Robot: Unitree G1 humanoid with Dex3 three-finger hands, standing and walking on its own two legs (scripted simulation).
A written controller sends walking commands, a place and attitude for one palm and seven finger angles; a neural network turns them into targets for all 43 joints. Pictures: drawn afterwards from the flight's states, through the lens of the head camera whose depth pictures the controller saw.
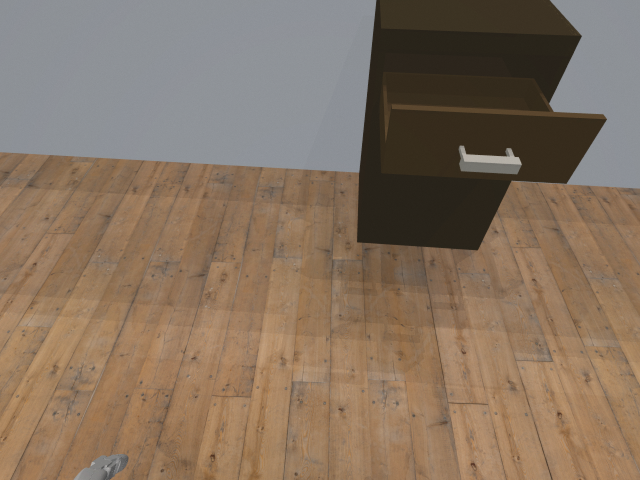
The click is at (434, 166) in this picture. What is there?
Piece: drawer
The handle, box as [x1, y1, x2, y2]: [459, 146, 521, 173]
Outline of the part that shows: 459,146 459,152 461,157 459,164 461,170 517,173 521,165 518,157 513,156 510,148 506,149 506,156 488,156 466,154 463,146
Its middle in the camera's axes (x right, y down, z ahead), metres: +0.38 -0.18 +0.88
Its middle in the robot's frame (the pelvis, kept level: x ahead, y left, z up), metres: +0.79 -0.34 -0.06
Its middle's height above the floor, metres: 0.71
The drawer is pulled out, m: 0.30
